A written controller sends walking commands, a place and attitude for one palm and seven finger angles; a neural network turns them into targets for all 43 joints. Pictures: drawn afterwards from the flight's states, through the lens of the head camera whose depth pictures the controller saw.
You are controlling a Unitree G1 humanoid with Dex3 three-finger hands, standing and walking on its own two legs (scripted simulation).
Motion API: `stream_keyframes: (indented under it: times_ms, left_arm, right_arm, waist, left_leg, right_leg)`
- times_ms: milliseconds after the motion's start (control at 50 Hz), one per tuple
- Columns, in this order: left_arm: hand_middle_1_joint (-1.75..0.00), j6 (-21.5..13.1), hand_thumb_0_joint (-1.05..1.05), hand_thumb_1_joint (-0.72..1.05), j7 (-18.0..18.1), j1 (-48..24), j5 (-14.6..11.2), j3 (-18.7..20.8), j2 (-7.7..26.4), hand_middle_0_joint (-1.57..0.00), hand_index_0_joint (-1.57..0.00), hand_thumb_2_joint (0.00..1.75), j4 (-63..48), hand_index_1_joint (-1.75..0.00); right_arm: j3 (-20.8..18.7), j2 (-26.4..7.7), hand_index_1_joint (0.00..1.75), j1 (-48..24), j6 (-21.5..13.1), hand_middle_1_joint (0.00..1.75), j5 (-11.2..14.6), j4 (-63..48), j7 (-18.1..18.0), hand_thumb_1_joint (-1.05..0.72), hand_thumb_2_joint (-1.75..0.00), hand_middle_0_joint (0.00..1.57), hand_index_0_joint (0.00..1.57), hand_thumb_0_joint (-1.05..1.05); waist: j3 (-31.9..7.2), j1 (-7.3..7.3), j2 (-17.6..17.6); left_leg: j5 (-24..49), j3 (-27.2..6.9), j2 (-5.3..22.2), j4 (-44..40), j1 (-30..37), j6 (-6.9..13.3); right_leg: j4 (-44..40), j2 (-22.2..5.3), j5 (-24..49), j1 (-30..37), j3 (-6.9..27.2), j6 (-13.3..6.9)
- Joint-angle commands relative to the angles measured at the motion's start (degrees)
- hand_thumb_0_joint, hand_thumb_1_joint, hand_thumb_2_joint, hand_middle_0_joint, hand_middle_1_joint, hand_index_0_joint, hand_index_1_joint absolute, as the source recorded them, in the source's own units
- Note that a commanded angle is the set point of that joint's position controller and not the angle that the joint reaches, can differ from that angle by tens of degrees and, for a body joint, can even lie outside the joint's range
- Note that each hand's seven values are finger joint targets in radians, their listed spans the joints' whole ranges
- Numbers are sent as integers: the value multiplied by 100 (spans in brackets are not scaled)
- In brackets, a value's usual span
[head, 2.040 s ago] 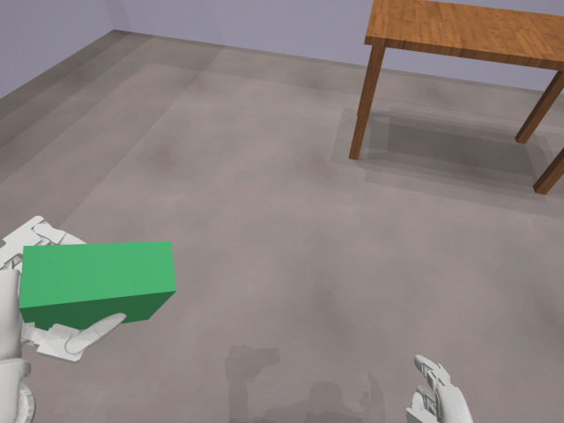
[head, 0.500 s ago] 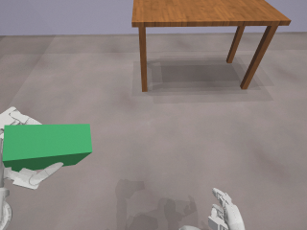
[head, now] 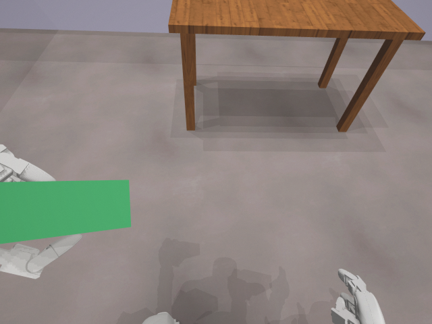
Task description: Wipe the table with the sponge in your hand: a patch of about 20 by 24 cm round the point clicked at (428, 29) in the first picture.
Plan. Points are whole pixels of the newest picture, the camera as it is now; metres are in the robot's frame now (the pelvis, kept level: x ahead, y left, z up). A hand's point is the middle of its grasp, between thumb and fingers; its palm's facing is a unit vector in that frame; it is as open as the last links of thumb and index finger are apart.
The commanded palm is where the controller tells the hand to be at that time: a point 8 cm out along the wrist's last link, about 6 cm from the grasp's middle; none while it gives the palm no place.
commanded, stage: walk to a spot facing it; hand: left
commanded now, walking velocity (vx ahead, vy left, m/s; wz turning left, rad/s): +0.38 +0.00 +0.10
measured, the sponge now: (77, 210) +0.23 +0.19 +0.17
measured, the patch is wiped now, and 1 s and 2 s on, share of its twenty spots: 0.00 0.00 0.00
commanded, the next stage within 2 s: turn to face it in 1.76 s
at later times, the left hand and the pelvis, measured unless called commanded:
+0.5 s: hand (107, 131) +0.36 +0.19 +0.18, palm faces +0.44 -0.75 -0.50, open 9.8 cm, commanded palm +0.30 +0.23 +0.19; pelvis +0.15 -0.06 +0.00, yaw +4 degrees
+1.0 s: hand (112, 67) +0.49 +0.22 +0.20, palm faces +0.47 -0.76 -0.45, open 9.8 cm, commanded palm +0.43 +0.26 +0.19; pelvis +0.30 -0.04 +0.01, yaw +6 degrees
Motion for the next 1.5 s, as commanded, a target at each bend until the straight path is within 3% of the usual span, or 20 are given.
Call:
stream_keyframes:
  times_ms: [0, 40, 140, 280, 300, 340, 500, 680, 700, 740, 760, 880, 1060, 1080, 1120, 1140, 1280, 1380, 1460, 1480]
  left_arm:
    - [-160, -313, 0, 10, 192, -474, -113, 605, 598, -120, -120, 130, -735, -160]
    - [-160, -301, 0, 10, 97, -690, -86, 500, 810, -120, -120, 130, -107, -160]
    - [-160, -272, 0, 10, -15, -1046, -52, 211, 526, -120, -120, 130, -975, -160]
    - [-160, -121, 0, 10, 39, -661, -45, 447, 633, -120, -120, 130, -521, -160]
    - [-160, -57, 0, 10, 44, -714, -34, 514, 710, -120, -120, 130, -334, -160]
    - [-160, 98, 0, 10, 82, -694, -55, 806, 1017, -120, -120, 130, 19, -160]
    - [-160, -167, 0, 10, -57, -713, -59, 490, 675, -120, -120, 130, -124, -160]
    - [-160, -155, 0, 10, 245, -785, -64, 533, 813, -120, -120, 130, -1190, -160]
    - [-160, -203, 0, 10, 249, -832, -60, 518, 798, -120, -120, 130, -1246, -160]
    - [-160, -329, 0, 10, 234, -696, -66, 465, 735, -120, -120, 130, -1277, -160]
    - [-160, -335, 0, 10, 239, -805, 4, 596, 1000, -120, -120, 130, -985, -160]
    - [-160, -261, 0, 10, -24, -369, -152, 511, 638, -120, -120, 130, -1181, -160]
    - [-160, -58, 0, 10, -53, -819, -97, 340, 487, -120, -120, 130, -182, -160]
    - [-160, -9, 0, 10, -43, -885, -70, 323, 524, -120, -120, 130, -67, -160]
    - [-160, 109, 0, 10, 14, -1138, -2, 565, 999, -120, -120, 130, -28, -160]
    - [-160, 136, 0, 10, 23, -1267, -50, 542, 966, -120, -120, 130, -80, -160]
    - [-160, -160, 0, 10, -9, -925, -43, 586, 914, -120, -120, 130, -735, -160]
    - [-160, -138, 0, 10, 163, -111, -138, 801, 823, -120, -120, 130, -931, -160]
    - [-160, -105, 0, 10, 226, -252, -170, 649, 696, -120, -120, 130, -1003, -160]
    - [-160, -180, 0, 10, 222, -438, -147, 645, 714, -120, -120, 130, -1079, -160]
  right_arm:
    - [-199, -443, 30, -209, -237, 30, 30, -815, -156, -90, -90, 20, 20, 0]
    - [-43, -347, 30, -312, -280, 30, 47, -820, -68, -90, -90, 20, 20, 0]
    - [-61, -298, 30, -358, -455, 30, 101, -680, -21, -90, -90, 20, 20, 0]
    - [30, -165, 30, -338, -563, 30, 55, -595, -43, -90, -90, 20, 20, 0]
    - [28, -77, 30, -290, -501, 30, 76, -554, -64, -90, -90, 20, 20, 0]
    - [81, 3, 30, -539, -431, 30, 70, -700, -76, -90, -90, 20, 20, 0]
    - [75, -187, 30, -588, -140, 30, 47, -459, 11, -90, -90, 20, 20, 0]
    - [-105, -209, 30, -219, -307, 30, -3, -826, -105, -90, -90, 20, 20, 0]
    - [-163, -274, 30, -141, -312, 30, 9, -843, -156, -90, -90, 20, 20, 0]
    - [-212, -470, 30, -181, -334, 30, 24, -893, -118, -90, -90, 20, 20, 0]
    - [-77, -323, 30, -203, -370, 30, 22, -913, -28, -90, -90, 20, 20, 0]
    - [-96, -253, 30, -285, -477, 30, 127, -691, 70, -90, -90, 20, 20, 0]
    - [18, -209, 30, -350, -539, 30, 77, -540, -103, -90, -90, 20, 20, 0]
    - [37, -134, 30, -322, -509, 30, 98, -497, -119, -90, -90, 20, 20, 0]
    - [101, 42, 30, -544, -462, 30, 84, -607, -126, -90, -90, 20, 20, 0]
    - [114, -101, 30, -668, -467, 30, 51, -576, -109, -90, -90, 20, 20, 0]
    - [46, -210, 30, -625, -253, 30, 40, -536, -4, -90, -90, 20, 20, 0]
    - [-48, -88, 30, -486, -259, 30, 17, -891, 0, -90, -90, 20, 20, 0]
    - [-162, -158, 30, -98, -218, 30, 29, -947, -87, -90, -90, 20, 20, 0]
    - [-224, -270, 30, -110, -216, 30, 46, -969, -121, -90, -90, 20, 20, 0]
  waist:
    - [-1550, -68, 1795]
    - [-950, -47, 1912]
    - [-611, 111, 1715]
    - [-968, 147, 1349]
    - [-1128, 177, 468]
    - [-1214, 307, -1886]
    - [-735, 59, -583]
    - [-1239, 61, 23]
    - [-1468, -37, 549]
    - [-1567, 0, 2837]
    - [-1260, -33, 2038]
    - [-1042, 90, 1609]
    - [-930, 130, 1198]
    - [-1051, 148, 731]
    - [-1130, 300, -1934]
    - [-1051, 276, -1323]
    - [-676, 82, -449]
    - [-922, 332, -512]
    - [-1497, -70, -52]
    - [-1712, -149, 775]
  left_leg:
    - [775, -1722, 1000, -1282, 2664, 733]
    - [711, -3739, 2213, -1863, 2320, 1543]
    - [363, -1405, 1351, -1750, 1475, 1051]
    - [52, -371, 842, -605, 732, 534]
    - [-209, -119, 548, 536, 351, 412]
    - [-1898, -429, -397, 3530, -1829, 82]
    - [-436, -541, 195, 2532, -1299, -104]
    - [402, 480, -460, -564, 938, 45]
    - [553, 259, -383, -822, 1764, 144]
    - [1938, -3221, 1746, -1409, 3189, 1163]
    - [2149, -3833, 2031, -1629, 2895, 1524]
    - [1138, -1633, 1266, -1688, 1842, 1084]
    - [-98, -631, 806, -950, 805, 631]
    - [-212, -464, 579, -172, 600, 533]
    - [-1925, -215, -529, 3117, -1669, 149]
    - [-1744, -965, -385, 3895, -1924, 108]
    - [-548, -723, 226, 2646, -1165, -88]
    - [-549, 142, -83, 550, -618, -31]
    - [462, 558, -622, -721, 1248, 15]
    - [732, -179, -251, -856, 2285, 266]
  right_leg:
    - [1999, -77, 544, -1145, 230, 89]
    - [3637, 144, -1373, -2532, 927, 142]
    - [2257, -235, -376, -2085, 558, 245]
    - [-329, 259, 773, 292, -326, 310]
    - [-769, -59, 609, 782, 190, 146]
    - [-1811, -2160, 637, 1625, 3730, -871]
    - [-1732, -1562, 1860, 670, 986, -687]
    - [-247, -1178, 2655, 784, 308, -461]
    - [750, -973, 2699, 380, 128, -262]
    - [3266, 102, -1286, -1946, 194, 192]
    - [3931, 186, -1464, -2411, 749, 123]
    - [2927, -279, -156, -2442, 609, 320]
    - [-336, 203, 690, 49, -323, 410]
    - [-698, 95, 619, 514, -98, 321]
    - [-1797, -2124, 619, 1654, 3490, -719]
    - [-1947, -2531, 783, 1584, 3720, -888]
    - [-1761, -1870, 1662, 560, 789, -643]
    - [-1138, -1728, 3129, 1229, 363, -652]
    - [934, -1305, 3519, 669, -334, -130]
    - [2143, -999, 2707, -266, -381, 120]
